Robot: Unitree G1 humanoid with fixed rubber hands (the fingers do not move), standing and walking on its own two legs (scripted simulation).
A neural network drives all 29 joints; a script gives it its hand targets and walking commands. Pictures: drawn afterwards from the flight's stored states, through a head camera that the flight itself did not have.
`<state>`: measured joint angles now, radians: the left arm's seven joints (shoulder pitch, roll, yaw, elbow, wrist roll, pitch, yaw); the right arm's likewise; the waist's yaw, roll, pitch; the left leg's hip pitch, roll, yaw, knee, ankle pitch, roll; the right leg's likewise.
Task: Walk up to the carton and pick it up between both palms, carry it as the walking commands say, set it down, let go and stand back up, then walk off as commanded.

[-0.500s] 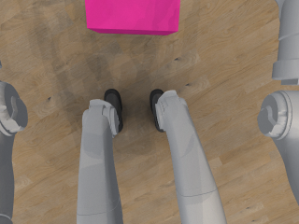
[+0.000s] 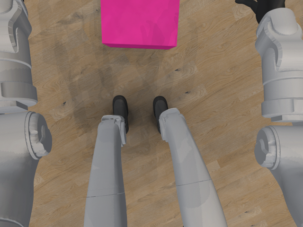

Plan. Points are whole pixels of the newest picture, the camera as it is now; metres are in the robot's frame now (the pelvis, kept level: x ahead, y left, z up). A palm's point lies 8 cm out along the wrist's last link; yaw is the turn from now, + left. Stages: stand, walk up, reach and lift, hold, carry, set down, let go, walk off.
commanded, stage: let go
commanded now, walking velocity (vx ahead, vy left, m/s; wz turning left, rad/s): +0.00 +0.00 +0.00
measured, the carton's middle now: (140, 12) +0.59 -0.04 -0.58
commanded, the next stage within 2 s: stand in 1.22 s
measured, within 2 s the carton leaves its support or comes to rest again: neither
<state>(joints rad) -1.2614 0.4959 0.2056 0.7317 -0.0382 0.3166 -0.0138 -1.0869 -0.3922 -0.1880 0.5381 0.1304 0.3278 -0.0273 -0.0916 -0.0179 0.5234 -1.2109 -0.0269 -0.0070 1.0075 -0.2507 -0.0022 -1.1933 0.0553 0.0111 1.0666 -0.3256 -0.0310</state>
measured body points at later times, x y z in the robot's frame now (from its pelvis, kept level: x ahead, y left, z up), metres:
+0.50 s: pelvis +0.08 +0.00 +0.06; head +0.21 +0.01 +0.49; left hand +0.37 +0.23 -0.03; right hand +0.32 -0.25 -0.02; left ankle +0.11 +0.12 -0.64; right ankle +0.08 -0.09 -0.64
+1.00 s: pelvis +0.13 +0.03 +0.09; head +0.15 +0.03 +0.54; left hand +0.30 +0.26 +0.02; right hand +0.28 -0.20 +0.00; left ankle +0.11 +0.12 -0.64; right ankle +0.08 -0.09 -0.64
